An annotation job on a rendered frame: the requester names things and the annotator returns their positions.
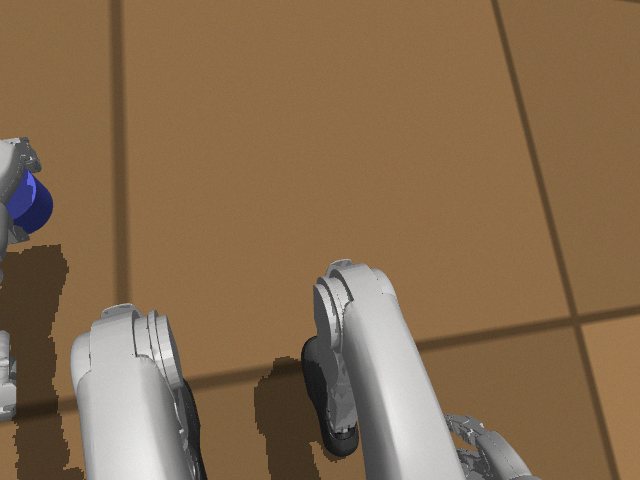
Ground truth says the right robot hand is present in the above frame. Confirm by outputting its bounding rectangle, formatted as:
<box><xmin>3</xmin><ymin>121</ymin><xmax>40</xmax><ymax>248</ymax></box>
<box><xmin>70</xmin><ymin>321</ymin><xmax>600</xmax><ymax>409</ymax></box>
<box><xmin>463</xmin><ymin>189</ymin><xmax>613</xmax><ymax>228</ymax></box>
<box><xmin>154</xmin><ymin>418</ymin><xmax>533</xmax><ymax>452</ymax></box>
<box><xmin>443</xmin><ymin>414</ymin><xmax>533</xmax><ymax>480</ymax></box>

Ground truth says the left robot hand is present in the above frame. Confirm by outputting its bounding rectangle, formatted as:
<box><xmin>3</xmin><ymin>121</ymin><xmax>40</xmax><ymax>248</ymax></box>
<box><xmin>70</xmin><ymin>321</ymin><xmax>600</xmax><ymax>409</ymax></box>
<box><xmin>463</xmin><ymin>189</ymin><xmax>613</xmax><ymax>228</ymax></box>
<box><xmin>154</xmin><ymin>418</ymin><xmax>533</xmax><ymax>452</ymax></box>
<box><xmin>0</xmin><ymin>137</ymin><xmax>42</xmax><ymax>244</ymax></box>

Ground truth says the right robot foot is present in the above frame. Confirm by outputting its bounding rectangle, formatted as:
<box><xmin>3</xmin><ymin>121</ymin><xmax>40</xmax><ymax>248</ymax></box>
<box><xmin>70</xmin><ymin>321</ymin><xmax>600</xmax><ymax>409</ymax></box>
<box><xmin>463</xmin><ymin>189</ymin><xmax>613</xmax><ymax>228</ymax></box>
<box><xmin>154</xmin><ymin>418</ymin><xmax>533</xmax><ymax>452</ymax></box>
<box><xmin>301</xmin><ymin>336</ymin><xmax>359</xmax><ymax>457</ymax></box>

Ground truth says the left robot arm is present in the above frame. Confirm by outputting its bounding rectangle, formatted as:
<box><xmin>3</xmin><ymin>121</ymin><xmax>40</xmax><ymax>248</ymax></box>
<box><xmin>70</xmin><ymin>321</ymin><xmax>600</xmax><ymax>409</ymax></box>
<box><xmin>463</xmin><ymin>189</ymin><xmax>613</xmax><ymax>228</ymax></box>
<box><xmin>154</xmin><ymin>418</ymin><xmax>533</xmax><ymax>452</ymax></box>
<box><xmin>0</xmin><ymin>202</ymin><xmax>17</xmax><ymax>422</ymax></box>

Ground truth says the tin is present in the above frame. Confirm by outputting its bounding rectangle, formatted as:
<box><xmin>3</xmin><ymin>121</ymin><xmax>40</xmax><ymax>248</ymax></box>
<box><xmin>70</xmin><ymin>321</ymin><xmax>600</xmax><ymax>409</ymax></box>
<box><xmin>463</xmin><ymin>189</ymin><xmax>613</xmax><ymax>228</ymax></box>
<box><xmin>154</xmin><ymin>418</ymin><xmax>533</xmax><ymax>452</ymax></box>
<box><xmin>6</xmin><ymin>168</ymin><xmax>53</xmax><ymax>234</ymax></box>

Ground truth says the left robot foot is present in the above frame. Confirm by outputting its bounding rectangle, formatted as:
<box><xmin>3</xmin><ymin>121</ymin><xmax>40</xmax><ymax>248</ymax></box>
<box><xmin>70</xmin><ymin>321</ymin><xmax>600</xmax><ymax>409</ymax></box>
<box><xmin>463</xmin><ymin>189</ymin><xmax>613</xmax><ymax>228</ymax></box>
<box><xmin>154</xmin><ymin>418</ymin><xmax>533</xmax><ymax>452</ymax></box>
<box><xmin>180</xmin><ymin>378</ymin><xmax>208</xmax><ymax>480</ymax></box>

